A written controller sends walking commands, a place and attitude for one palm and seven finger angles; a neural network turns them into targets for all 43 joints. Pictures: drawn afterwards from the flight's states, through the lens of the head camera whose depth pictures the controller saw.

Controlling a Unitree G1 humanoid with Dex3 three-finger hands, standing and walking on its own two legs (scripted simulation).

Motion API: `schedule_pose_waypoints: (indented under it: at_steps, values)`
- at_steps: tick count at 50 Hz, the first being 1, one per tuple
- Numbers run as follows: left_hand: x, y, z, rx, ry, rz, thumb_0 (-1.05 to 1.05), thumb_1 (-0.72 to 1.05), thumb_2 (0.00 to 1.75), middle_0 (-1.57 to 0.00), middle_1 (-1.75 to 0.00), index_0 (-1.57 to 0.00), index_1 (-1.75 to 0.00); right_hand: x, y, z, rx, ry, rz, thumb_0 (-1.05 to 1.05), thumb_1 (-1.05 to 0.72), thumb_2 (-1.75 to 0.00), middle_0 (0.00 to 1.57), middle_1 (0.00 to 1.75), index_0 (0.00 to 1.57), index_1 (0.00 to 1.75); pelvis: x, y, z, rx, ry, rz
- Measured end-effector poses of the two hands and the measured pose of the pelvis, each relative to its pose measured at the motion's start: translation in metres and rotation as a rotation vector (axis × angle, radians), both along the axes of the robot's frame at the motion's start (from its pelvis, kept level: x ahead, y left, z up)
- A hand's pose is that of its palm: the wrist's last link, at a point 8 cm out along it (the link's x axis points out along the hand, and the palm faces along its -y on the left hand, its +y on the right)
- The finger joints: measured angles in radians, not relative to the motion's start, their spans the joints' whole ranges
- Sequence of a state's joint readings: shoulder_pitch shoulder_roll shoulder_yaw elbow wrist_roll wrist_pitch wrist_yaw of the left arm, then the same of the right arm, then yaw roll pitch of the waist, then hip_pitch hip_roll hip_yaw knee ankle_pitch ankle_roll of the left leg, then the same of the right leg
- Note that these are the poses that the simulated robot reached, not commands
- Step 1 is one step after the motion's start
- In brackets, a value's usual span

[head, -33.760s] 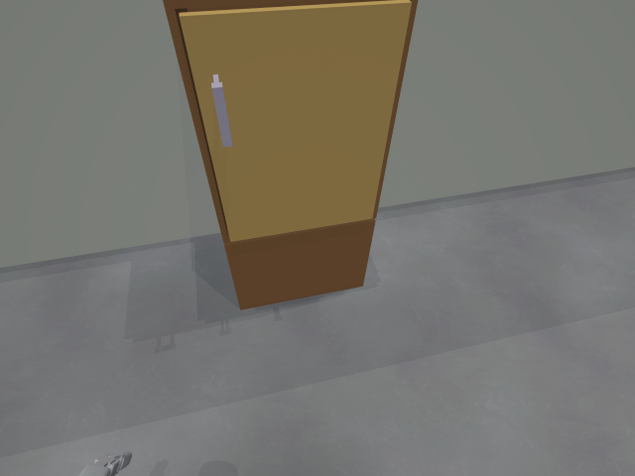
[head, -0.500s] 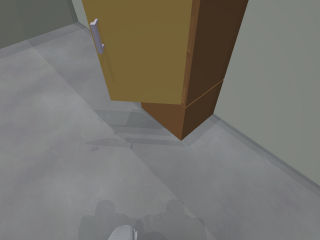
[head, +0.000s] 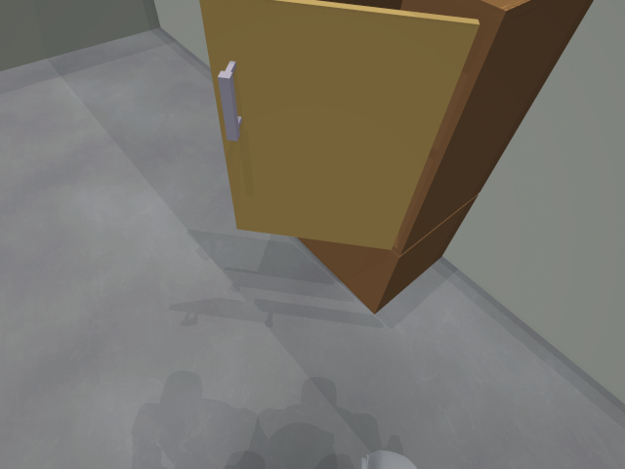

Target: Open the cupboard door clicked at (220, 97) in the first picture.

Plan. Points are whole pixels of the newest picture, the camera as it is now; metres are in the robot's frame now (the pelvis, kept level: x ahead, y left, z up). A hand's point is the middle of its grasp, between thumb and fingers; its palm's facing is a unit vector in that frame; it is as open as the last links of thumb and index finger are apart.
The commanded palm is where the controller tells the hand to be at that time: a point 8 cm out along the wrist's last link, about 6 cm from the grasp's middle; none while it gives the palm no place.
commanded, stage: take the last steps up to it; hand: left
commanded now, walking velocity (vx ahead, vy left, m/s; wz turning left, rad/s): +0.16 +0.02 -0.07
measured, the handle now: (232, 102) +0.68 +0.22 +0.06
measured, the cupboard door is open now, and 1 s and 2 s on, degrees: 42 42 42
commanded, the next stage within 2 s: come to a stop and stand still in 0.04 s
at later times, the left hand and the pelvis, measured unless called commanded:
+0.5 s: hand (214, 440) +0.17 +0.16 -0.18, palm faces +0.02 -0.98 -0.18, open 7.3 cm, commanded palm none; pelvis +0.07 -0.01 -0.01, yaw +0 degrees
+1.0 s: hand out of the picture +0.02 +0.24 -0.17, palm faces +0.05 -0.96 -0.26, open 7.3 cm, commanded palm none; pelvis +0.03 +0.04 -0.01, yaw -1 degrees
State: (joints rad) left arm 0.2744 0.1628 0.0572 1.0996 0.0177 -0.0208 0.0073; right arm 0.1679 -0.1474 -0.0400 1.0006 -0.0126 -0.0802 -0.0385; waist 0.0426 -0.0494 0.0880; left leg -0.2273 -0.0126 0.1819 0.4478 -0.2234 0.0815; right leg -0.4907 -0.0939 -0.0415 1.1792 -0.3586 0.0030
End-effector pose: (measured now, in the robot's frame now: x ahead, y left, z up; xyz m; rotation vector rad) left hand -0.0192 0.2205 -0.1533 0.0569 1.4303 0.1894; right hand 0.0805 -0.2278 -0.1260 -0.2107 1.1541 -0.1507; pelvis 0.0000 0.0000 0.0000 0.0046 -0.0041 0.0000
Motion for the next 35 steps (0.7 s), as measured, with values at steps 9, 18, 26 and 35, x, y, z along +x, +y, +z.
schedule_pose_waypoints:
  at_steps: [9, 18, 26, 35]
  values:
    - [0.150, 0.015, 0.020, 0.051, -0.245, -0.111, 0.00, 0.92, 0.90, -0.20, -0.30, -0.19, -0.30, -0.053, 0.004, -0.010, 0.030, 0.228, -0.094, -0.01, -0.93, -0.90, 0.20, 0.30, 0.20, 0.30, 0.047, 0.005, 0.003, 0.013, -0.003, -0.017]
    - [0.205, -0.017, 0.015, 0.058, -0.265, -0.194, 0.00, 0.91, 0.90, -0.20, -0.30, -0.19, -0.30, -0.066, 0.014, -0.031, 0.117, 0.372, -0.197, 0.00, -0.92, -0.90, 0.20, 0.30, 0.20, 0.30, 0.080, -0.012, -0.008, 0.005, 0.000, -0.020]
    - [0.177, -0.008, 0.003, 0.038, -0.229, -0.111, -0.01, 0.93, 0.89, -0.20, -0.30, -0.20, -0.30, -0.027, 0.011, -0.024, 0.068, 0.294, -0.150, 0.00, -0.91, -0.90, 0.20, 0.30, 0.20, 0.30, 0.068, -0.003, -0.007, -0.007, -0.011, 0.001]
    - [0.113, 0.040, -0.005, 0.076, -0.143, -0.087, -0.01, 0.92, 0.90, -0.20, -0.30, -0.20, -0.30, 0.012, 0.019, -0.019, 0.018, 0.109, -0.084, 0.00, -0.91, -0.90, 0.20, 0.30, 0.20, 0.30, 0.055, 0.025, -0.014, -0.010, -0.026, -0.028]
